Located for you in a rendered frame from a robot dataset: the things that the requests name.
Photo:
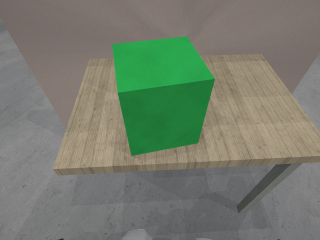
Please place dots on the carton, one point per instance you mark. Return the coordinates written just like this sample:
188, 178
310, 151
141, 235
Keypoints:
164, 88

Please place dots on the table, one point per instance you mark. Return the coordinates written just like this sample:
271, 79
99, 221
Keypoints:
252, 119

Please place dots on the left robot thigh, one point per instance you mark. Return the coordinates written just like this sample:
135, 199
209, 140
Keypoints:
136, 234

